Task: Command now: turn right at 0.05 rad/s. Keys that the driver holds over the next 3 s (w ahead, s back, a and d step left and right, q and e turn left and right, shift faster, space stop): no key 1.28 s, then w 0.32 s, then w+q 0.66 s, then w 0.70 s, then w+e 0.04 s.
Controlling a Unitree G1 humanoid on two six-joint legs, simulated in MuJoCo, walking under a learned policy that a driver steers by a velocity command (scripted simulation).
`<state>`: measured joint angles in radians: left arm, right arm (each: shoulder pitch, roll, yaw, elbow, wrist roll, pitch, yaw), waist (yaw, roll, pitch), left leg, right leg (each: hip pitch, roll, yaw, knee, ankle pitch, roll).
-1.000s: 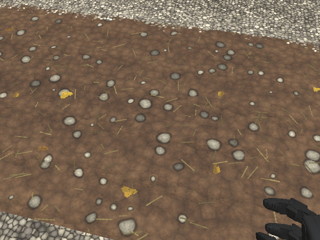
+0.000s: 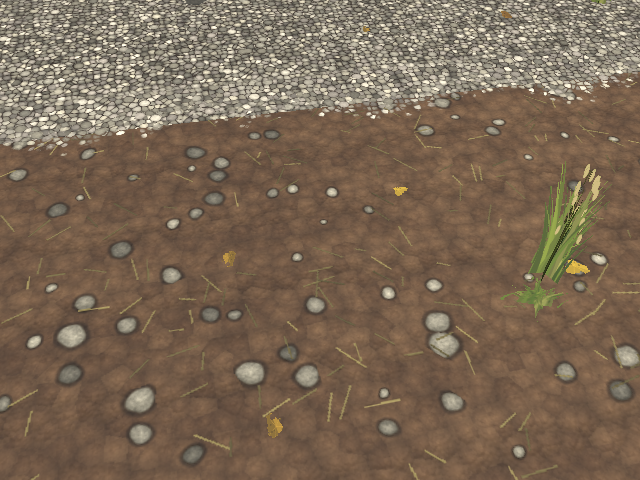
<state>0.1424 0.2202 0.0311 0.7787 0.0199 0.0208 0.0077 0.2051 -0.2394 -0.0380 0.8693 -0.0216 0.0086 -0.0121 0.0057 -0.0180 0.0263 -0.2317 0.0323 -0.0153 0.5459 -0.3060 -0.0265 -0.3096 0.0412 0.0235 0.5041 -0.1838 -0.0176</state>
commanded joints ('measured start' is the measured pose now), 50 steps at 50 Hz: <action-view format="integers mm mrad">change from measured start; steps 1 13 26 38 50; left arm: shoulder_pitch -28 12 7 4 21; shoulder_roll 112 107 112 105 99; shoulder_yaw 35 39 32 23 14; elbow -45 78 188 258 298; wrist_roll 0 -13 -18 -20 -19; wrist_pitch -5 -14 -10 -8 -8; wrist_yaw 11 21 31 33 35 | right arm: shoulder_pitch -47 1 21 60 104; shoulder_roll -119 -103 -96 -89 -73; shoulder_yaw -18 -5 3 12 20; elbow -48 26 101 145 171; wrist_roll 3 13 15 15 17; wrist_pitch -37 -32 -27 -26 -28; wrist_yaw -5 -12 -14 -19 -20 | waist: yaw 10 -9 -6 -5 -3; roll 99 12 23 18 19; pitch -7 -25 -12 1 11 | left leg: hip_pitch -117 -40 -22 -22 -28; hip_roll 58 24 4 -4 -9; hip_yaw -68 -36 -18 -11 -9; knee -175 -144 -161 -171 -175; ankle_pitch -54 73 108 97 86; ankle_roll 34 43 41 41 44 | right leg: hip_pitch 110 137 155 149 139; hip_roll -61 -67 -66 -61 -58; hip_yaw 73 69 57 46 40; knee -61 -63 -69 -78 -80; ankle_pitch -32 102 124 106 90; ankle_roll -26 -15 -13 -9 -5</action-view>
